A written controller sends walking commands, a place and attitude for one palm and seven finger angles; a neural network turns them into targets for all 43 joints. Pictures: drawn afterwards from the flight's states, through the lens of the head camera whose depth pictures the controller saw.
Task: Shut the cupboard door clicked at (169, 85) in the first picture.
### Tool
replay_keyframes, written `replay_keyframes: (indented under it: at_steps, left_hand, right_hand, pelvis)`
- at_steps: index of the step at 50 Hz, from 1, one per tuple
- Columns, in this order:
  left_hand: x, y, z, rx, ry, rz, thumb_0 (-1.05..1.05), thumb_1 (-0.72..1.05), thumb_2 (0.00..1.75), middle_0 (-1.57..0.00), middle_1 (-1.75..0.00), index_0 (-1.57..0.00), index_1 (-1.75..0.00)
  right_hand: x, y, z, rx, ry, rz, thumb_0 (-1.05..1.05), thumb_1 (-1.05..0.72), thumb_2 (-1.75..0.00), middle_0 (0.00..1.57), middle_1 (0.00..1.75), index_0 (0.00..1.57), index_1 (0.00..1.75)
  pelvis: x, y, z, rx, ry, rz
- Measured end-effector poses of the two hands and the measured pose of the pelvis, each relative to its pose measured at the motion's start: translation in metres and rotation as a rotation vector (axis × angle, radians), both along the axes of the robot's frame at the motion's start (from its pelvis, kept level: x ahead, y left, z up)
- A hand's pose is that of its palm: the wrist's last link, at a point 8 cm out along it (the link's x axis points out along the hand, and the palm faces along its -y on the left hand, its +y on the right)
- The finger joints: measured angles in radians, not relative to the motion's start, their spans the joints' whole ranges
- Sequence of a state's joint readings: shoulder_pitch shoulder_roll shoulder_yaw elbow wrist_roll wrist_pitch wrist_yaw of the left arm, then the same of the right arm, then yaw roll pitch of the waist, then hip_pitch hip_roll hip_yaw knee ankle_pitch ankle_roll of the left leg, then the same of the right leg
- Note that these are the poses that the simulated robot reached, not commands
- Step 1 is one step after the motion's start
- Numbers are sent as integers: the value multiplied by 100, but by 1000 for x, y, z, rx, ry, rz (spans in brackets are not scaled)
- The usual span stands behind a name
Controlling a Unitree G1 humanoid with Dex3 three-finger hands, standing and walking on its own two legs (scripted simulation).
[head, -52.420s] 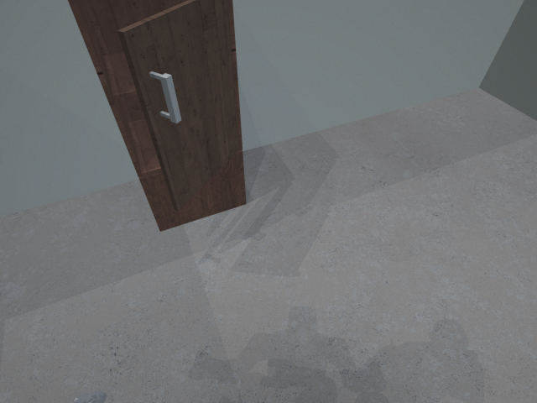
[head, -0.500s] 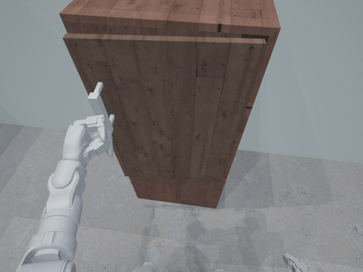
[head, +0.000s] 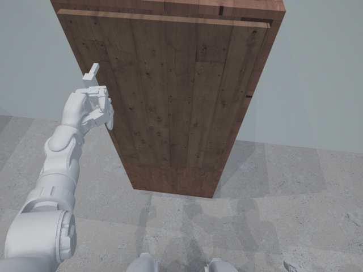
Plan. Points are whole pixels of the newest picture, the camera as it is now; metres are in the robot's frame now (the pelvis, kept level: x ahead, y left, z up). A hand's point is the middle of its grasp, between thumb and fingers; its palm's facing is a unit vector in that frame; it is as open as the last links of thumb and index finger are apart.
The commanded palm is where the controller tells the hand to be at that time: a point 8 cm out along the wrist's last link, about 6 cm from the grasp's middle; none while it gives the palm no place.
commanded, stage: push the door shut along its arc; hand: left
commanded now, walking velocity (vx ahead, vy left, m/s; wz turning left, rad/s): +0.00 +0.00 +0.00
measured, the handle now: (99, 92) +0.51 +0.19 +0.09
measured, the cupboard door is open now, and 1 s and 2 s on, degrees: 1 0 0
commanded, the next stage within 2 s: pull the fist back off the door in 0.30 s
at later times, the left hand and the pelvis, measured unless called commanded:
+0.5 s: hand (111, 109) +0.45 +0.15 +0.09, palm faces -0.13 -0.99 -0.01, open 3.3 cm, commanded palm +0.46 +0.19 +0.09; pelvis -0.03 +0.01 -0.02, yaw +1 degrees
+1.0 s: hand (116, 118) +0.43 +0.14 +0.08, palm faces -0.04 -1.00 -0.02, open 3.1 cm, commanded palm +0.39 +0.20 +0.09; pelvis -0.01 +0.00 +0.00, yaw -2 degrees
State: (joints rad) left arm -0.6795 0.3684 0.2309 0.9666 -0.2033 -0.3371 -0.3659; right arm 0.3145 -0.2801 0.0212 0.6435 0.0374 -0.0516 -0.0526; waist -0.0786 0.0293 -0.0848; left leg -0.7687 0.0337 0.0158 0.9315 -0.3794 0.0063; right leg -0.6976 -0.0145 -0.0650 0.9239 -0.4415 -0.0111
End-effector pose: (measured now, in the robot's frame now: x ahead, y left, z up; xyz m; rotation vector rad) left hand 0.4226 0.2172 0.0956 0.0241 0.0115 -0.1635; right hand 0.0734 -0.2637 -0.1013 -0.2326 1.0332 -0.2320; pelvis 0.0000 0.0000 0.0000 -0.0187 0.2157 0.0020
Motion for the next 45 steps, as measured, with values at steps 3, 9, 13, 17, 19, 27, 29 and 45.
replay_keyframes:
  at_steps: [3, 9, 13, 17, 19, 27, 29, 45]
  left_hand:
    - [8, -3, -1, 2, 2, -18, 2, 90, 90, -131, -150, -130, -150]
    - [12, -2, -1, 4, -6, -49, 2, 90, 90, -133, -150, -133, -150]
    - [13, -1, -1, 4, -3, -64, 2, 90, 90, -136, -150, -136, -150]
    - [14, 0, -1, 5, -2, -75, 2, 90, 90, -138, -150, -139, -150]
    - [14, 0, -1, 5, -1, -78, 2, 90, 90, -138, -150, -139, -150]
    - [10, -10, -3, -25, -19, 108, 2, 90, 90, -142, -150, -141, -151]
    - [9, -12, -3, -20, -20, 153, 2, 90, 90, -141, -150, -140, -151]
    - [2, -20, -9, -9, -13, 117, 2, 90, 90, -131, -150, -131, -150]
  right_hand:
    - [-14, -2, -3, -6, 35, -20, 0, -91, -90, 20, 30, 20, 30]
    - [-36, -2, -8, -12, 94, -39, 0, -91, -90, 20, 30, 20, 30]
    - [-44, -1, -11, -20, 113, -32, 0, -91, -90, 20, 30, 20, 30]
    - [-48, -1, -12, -35, 105, -17, 0, -91, -90, 20, 30, 20, 30]
    - [-49, -1, -13, -42, 96, -9, 0, -91, -90, 20, 30, 20, 30]
    - [-52, 3, -16, -44, 57, 37, 0, -91, -90, 20, 30, 20, 30]
    - [-53, 6, -16, -29, 44, 41, 0, -91, -90, 20, 30, 20, 30]
    - [-74, 7, -9, 22, 69, -72, 0, -91, -90, 20, 30, 20, 30]
  pelvis:
    - [-1, 1, -2, -2, 11, -3]
    - [-4, 3, -5, -7, 25, 1]
    - [-10, 3, -8, -13, 32, 11]
    - [-18, 4, -13, -20, 43, 21]
    - [-22, 4, -15, -23, 47, 25]
    - [-37, 6, -21, -25, 60, 29]
    - [-39, 6, -21, -23, 57, 26]
    - [-23, 5, -9, -7, 24, -32]
